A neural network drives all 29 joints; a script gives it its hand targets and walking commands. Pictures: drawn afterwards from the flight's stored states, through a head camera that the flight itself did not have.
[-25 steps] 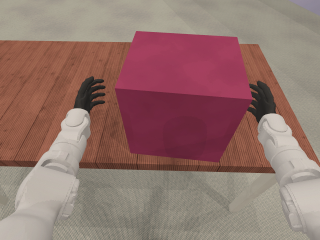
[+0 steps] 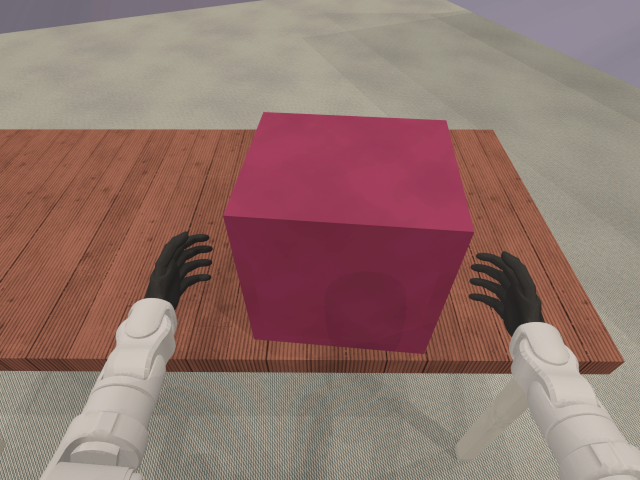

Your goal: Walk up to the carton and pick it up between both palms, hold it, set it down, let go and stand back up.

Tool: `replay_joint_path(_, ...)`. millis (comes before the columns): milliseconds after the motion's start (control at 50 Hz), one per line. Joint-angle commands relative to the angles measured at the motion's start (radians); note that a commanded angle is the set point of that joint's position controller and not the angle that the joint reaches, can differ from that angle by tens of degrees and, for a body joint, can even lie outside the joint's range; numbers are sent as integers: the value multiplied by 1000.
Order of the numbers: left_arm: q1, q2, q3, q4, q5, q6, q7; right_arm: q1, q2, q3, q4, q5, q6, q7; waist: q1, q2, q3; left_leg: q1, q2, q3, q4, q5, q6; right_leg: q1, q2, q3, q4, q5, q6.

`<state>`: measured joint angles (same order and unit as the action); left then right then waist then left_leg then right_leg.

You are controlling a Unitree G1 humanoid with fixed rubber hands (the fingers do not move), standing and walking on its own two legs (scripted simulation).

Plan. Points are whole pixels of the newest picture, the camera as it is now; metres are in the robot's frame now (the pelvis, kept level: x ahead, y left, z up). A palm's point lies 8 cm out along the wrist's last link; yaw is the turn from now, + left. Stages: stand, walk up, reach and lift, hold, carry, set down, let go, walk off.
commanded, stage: set down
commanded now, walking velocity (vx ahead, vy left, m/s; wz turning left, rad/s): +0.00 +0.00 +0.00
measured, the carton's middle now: (345, 235) +0.46 +0.01 +0.05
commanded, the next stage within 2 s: none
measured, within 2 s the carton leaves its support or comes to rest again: neither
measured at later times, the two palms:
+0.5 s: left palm (141, 369) +0.24 +0.25 +0.05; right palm (555, 395) +0.23 -0.22 +0.05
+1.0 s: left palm (133, 422) +0.19 +0.24 +0.02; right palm (558, 428) +0.20 -0.22 +0.03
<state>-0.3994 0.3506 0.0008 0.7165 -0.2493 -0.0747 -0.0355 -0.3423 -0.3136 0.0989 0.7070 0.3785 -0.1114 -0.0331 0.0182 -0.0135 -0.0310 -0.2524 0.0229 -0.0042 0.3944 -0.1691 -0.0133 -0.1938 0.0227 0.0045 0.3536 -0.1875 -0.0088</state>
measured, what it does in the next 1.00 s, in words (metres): stands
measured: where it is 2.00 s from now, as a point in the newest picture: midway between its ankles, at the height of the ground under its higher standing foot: outside the picture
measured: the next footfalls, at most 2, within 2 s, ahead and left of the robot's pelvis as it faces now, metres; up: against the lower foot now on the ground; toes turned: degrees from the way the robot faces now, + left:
none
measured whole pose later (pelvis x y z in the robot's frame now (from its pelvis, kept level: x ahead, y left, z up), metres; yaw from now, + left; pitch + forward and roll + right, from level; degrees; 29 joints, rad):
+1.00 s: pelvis +0.01 +0.00 +0.00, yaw -2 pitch -4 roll +0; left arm 0.32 0.31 0.00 0.06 -0.24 0.04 0.02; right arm 0.35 -0.21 -0.06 0.00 0.19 0.04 -0.02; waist 0.08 -0.01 0.04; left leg -0.07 0.01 0.04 0.28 -0.14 -0.01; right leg -0.06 0.01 0.04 0.32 -0.19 -0.01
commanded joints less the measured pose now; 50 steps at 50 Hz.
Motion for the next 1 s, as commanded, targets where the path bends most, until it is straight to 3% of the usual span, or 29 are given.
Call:
replay_joint_path(0,-43,76,72,-205,11,33,-11,-51,-135,-72,-167,-12,1,-7,-20,38,-282,259,-40,30,-8,294,-28,60,19,-6,-79,179,-1)
replay_joint_path(60,21,59,91,-316,15,66,-31,-18,-162,-94,-270,-32,-7,-16,-26,-7,-270,231,-41,22,-4,387,-34,130,26,-3,-52,327,3)
replay_joint_path(80,249,27,130,-439,51,73,-31,194,-139,-35,-365,11,-34,-16,-6,14,-283,320,-55,20,-1,536,-38,210,23,9,-58,499,3)
replay_joint_path(100,-15,79,160,-296,49,80,-41,-74,-144,-62,-331,-15,-7,-21,22,-16,-220,200,-64,38,-12,379,-31,112,11,16,-73,305,9)
replay_joint_path(120,43,55,139,-255,51,82,-51,23,-115,-52,-318,-25,15,-14,-11,-65,-135,186,-61,37,-31,295,-9,97,-5,22,-86,278,20)
replay_joint_path(140,6,88,154,-286,31,70,-50,-1,-81,-37,-396,-31,22,-19,12,-85,-140,160,-64,56,-43,217,6,96,-16,38,-97,208,28)
replay_joint_path(160,277,29,145,-472,38,68,-42,201,-95,-55,-510,-23,-9,-17,4,-85,-142,236,-51,36,-62,328,-4,156,7,20,-84,330,18)
replay_joint_path(180,98,76,160,-460,38,70,-36,42,-79,-56,-472,-32,9,-23,27,-49,-135,195,-58,52,-48,272,-11,113,1,29,-97,227,16)
replay_joint_path(200,381,17,147,-571,82,67,-34,340,-74,-61,-499,-29,-7,-23,11,-29,-69,316,-48,38,-70,361,-22,140,11,5,-108,282,11)
replay_joint_path(220,83,76,148,-492,46,78,-31,47,-83,-92,-525,-62,19,-30,5,-38,-102,220,-49,57,-54,231,-15,60,6,12,-106,113,15)
replay_joint_path(240,118,59,117,-501,40,72,-26,154,-64,-99,-469,-63,32,-28,-37,12,-72,248,-49,36,-55,223,-13,39,-7,22,-110,129,11)
replay_joint_path(280,172,58,118,-551,37,99,-25,177,-28,-92,-550,-64,60,-24,2,23,-39,229,-49,39,-90,124,-3,22,-15,31,-141,-8,-1)
replay_joint_path(300,462,24,129,-641,56,108,-20,465,-51,-94,-572,-69,49,-21,15,13,17,318,-31,21,-108,204,-8,79,-5,9,-141,71,-10)
replay_joint_path(380,286,82,100,-769,24,119,19,316,-52,-186,-706,-98,59,-17,-5,111,-64,258,-24,25,-81,164,-31,25,6,23,-109,12,-30)
replay_joint_path(440,546,26,49,-854,29,132,37,528,-80,-224,-731,-102,73,7,-36,134,-22,322,0,-17,-103,163,-49,23,13,18,-127,34,-54)
replay_joint_path(480,574,33,72,-936,33,136,62,586,-70,-219,-804,-98,72,20,-8,125,-76,305,0,-12,-106,192,-52,71,20,14,-112,59,-49)
replay_joint_path(520,707,22,93,-864,43,142,51,693,-77,-184,-811,-76,85,33,11,59,-24,321,-12,5,-111,262,-33,60,19,30,-144,92,-42)
replay_joint_path(540,530,37,59,-822,4,145,44,540,-68,-187,-832,-93,99,34,-14,33,-38,242,-17,11,-92,210,-23,38,9,44,-128,51,-36)
replay_joint_path(600,645,102,153,-765,13,123,27,626,-13,-133,-976,-115,103,14,75,-98,66,221,-39,47,-125,102,22,20,-17,62,-158,-33,-11)
replay_joint_path(660,649,87,143,-825,14,77,35,679,8,-109,-972,-117,101,19,104,-67,63,254,-37,45,-135,71,19,-1,-25,71,-160,-79,-22)
replay_joint_path(680,522,72,72,-806,-25,73,33,579,-4,-171,-918,-142,117,17,77,-39,79,225,-23,24,-141,-32,4,-53,-26,63,-147,-167,-29)
replay_joint_path(740,726,31,27,-736,-7,96,28,777,-9,-200,-801,-182,139,9,20,44,188,276,-8,15,-184,-82,-3,-47,-38,59,-169,-185,-38)
replay_joint_path(760,580,91,66,-835,-22,79,37,636,21,-184,-921,-165,124,4,58,69,104,256,-12,35,-161,-104,-3,-62,-41,70,-166,-213,-38)
replay_joint_path(840,637,51,27,-751,11,114,40,684,21,-194,-771,-196,159,7,23,84,152,260,-12,22,-168,-108,-10,-63,-35,51,-172,-228,-42)
replay_joint_path(860,598,90,56,-823,-3,93,51,635,27,-188,-890,-181,132,6,55,41,93,233,-15,44,-162,-91,4,-34,-33,50,-158,-216,-32)
replay_joint_path(900,646,49,67,-712,32,99,58,683,26,-185,-731,-204,152,16,42,60,150,240,-15,39,-167,-50,-7,-28,-28,54,-154,-203,-38)
replay_joint_path(920,661,105,93,-779,10,78,55,695,38,-178,-850,-192,121,3,52,-7,50,265,-20,48,-134,41,9,6,-34,57,-148,-112,-22)
replay_joint_path(940,665,69,67,-771,26,79,60,681,25,-193,-780,-190,122,11,47,43,60,275,-14,41,-136,62,-7,-2,-29,51,-146,-99,-31)
replay_joint_path(980,706,52,66,-749,30,89,42,694,33,-169,-802,-189,122,3,40,-5,64,294,-27,48,-124,122,-4,8,-22,49,-153,-58,-22)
